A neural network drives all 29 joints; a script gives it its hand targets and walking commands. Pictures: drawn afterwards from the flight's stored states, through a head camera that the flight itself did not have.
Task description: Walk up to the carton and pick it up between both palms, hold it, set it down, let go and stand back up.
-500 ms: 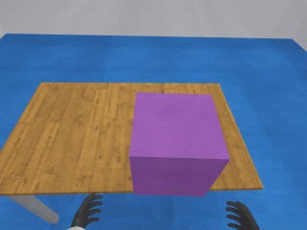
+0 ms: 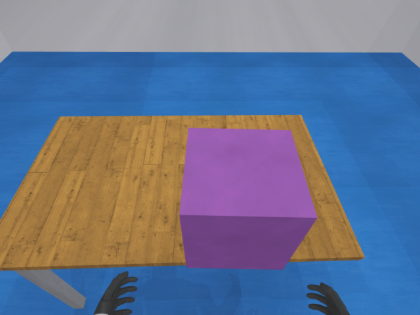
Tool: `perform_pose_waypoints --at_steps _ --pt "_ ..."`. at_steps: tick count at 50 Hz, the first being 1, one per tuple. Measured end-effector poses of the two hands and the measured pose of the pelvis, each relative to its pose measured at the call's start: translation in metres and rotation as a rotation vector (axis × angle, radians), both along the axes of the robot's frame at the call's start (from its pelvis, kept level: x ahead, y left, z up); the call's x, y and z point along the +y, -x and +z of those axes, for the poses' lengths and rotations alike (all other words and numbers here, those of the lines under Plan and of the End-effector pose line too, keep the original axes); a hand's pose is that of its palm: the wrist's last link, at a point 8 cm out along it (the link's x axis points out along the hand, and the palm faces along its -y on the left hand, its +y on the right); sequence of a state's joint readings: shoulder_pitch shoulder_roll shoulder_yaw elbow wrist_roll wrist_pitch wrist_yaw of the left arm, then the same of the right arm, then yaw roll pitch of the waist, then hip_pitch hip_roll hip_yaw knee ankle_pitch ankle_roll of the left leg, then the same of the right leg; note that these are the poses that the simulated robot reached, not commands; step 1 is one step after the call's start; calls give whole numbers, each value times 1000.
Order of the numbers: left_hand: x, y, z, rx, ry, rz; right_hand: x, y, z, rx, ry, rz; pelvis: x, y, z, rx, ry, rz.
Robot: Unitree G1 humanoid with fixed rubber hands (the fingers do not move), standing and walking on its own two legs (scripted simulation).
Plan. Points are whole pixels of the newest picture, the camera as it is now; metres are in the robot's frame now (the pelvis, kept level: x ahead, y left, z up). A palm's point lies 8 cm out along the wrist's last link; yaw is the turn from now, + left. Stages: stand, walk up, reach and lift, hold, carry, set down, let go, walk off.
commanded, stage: set down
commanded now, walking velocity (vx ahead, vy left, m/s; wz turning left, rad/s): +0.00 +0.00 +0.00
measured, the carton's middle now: (237, 200) +0.41 -0.04 -0.07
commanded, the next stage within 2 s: let go in 0.20 s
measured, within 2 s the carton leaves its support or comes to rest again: neither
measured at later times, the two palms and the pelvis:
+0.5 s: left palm out of the picture +0.14 +0.21 -0.09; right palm out of the picture +0.13 -0.23 -0.09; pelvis -0.01 -0.01 +0.00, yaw +0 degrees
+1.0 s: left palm out of the picture +0.09 +0.25 -0.11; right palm out of the picture +0.09 -0.25 -0.10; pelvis +0.00 +0.00 -0.01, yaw +3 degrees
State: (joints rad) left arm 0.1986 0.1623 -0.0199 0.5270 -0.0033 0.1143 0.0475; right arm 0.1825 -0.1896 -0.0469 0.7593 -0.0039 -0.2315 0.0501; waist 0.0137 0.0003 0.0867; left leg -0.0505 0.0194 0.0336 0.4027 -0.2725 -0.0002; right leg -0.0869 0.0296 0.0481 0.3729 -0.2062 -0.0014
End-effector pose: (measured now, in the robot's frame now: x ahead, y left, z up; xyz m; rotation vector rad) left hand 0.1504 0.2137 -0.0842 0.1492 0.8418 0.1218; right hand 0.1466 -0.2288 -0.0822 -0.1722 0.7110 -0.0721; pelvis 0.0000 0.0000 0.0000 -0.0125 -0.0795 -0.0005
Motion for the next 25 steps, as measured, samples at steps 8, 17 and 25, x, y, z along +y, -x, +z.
perform_pose_waypoints --at_steps 8,17,25 --pt "-2 6 -2 19 3 6 -5 5 0 7 14 0 -5 5 0 -6 -6 2" --pt "-3 10 -2 25 3 13 -7 7 -1 12 16 9 -10 11 -2 -1 -12 5" --pt "-2 13 -3 32 2 10 -6 14 -4 26 17 10 -11 13 -2 1 -14 5"
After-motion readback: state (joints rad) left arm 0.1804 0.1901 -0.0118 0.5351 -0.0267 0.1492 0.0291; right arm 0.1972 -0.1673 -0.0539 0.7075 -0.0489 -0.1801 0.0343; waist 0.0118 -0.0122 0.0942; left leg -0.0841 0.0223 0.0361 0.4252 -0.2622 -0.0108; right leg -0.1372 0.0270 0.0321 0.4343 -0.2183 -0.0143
